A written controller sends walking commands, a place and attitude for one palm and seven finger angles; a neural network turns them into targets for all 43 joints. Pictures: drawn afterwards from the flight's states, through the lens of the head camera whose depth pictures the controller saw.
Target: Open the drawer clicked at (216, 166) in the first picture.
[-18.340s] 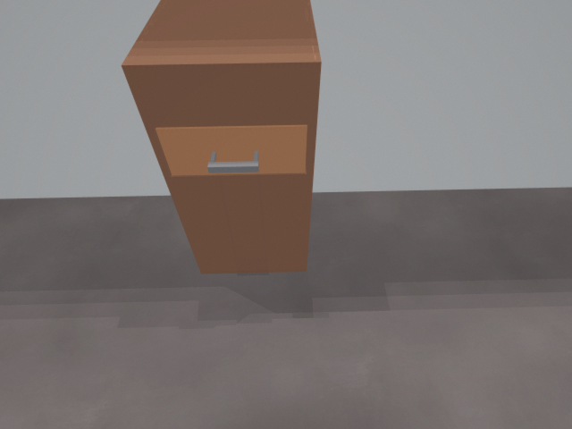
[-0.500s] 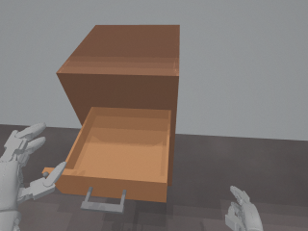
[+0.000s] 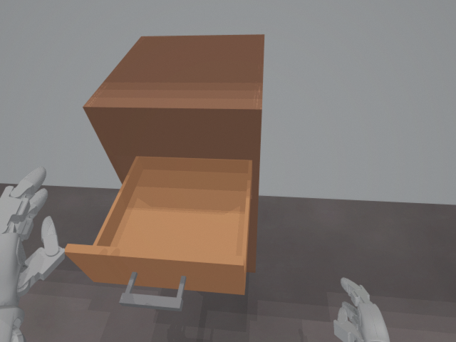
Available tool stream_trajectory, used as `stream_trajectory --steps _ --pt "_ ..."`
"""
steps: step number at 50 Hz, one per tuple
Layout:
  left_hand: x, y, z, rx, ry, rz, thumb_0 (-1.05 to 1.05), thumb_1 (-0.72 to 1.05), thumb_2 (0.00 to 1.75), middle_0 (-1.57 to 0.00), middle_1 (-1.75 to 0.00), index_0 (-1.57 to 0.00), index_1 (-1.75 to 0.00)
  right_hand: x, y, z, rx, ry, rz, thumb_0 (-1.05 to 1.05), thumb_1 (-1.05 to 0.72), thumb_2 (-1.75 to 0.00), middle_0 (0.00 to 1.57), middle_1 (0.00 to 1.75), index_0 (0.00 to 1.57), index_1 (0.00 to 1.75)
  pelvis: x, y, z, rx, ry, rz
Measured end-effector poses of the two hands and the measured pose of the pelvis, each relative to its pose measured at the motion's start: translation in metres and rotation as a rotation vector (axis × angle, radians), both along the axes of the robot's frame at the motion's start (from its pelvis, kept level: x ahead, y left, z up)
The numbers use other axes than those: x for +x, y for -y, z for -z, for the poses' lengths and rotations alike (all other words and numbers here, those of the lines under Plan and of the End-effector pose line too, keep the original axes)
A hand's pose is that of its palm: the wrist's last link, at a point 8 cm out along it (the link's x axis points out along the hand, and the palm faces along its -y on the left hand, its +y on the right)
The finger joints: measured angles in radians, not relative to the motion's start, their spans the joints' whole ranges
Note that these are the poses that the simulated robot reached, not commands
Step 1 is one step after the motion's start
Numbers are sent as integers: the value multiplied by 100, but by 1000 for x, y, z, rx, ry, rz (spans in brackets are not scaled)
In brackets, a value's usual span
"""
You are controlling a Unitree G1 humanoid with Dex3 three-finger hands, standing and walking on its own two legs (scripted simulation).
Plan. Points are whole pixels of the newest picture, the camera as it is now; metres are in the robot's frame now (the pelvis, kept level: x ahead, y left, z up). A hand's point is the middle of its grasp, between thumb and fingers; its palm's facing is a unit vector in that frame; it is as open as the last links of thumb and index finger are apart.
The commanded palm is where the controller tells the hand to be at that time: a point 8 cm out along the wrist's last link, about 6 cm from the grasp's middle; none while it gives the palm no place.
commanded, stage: step back with the hand held close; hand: left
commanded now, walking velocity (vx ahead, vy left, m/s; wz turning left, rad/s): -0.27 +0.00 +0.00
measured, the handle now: (154, 290) +0.25 +0.21 -0.13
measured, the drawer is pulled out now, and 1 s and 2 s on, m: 0.30 0.30 0.30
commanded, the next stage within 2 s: stop stepping back and stand still in 1.30 s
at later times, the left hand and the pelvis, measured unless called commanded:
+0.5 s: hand (35, 281) +0.15 +0.25 +0.15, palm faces +0.30 -0.80 -0.51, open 7.4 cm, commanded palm +0.08 +0.30 +0.17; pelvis -0.05 +0.02 -0.01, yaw -1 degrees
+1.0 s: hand (23, 323) +0.10 +0.24 +0.15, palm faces +0.29 -0.83 -0.48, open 7.4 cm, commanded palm +0.03 +0.28 +0.17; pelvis -0.11 +0.01 -0.02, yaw -3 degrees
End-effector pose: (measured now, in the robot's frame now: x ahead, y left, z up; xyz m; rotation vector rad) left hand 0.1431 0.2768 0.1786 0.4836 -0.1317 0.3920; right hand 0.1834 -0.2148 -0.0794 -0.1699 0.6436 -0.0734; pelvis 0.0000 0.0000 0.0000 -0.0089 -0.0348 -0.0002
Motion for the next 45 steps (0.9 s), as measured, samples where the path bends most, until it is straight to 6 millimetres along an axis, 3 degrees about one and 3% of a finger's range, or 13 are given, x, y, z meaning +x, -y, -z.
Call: stream_trajectory --steps 4,13,22,33,40,45 --pt "5 -6 -7 59 20 17 1 89 90 -21 -31 -21 -31 -8 5 1 -9 -39 15 1 -90 -90 20 30 20 30 -6 -1 0 -7 -29 8" --pt "6 0 10 70 -96 142 1 89 90 -21 -31 -22 -30 -34 19 0 -58 -111 119 1 -90 -90 20 30 20 30 -20 -13 1 1 -71 28" --pt "-20 -16 2 107 -36 129 1 89 90 -21 -31 -22 -30 -54 5 -2 -69 -100 112 1 -90 -90 20 30 20 30 -42 -19 5 1 -78 16" --pt "-61 -15 5 57 48 84 1 89 90 -21 -31 -22 -30 -76 -12 3 -51 -64 49 1 -90 -90 21 30 20 30 -70 -19 12 -19 -73 -1" --pt "-67 -27 5 71 88 99 1 89 90 -21 -31 -22 -30 -101 -11 2 -94 -91 79 1 -90 -90 21 30 20 30 -83 -28 13 -25 -67 3" --pt "-70 -28 0 108 84 110 1 89 90 -21 -31 -21 -30 -113 -13 1 -82 -76 71 1 -90 -90 20 30 20 30 -92 -25 12 -25 -93 12"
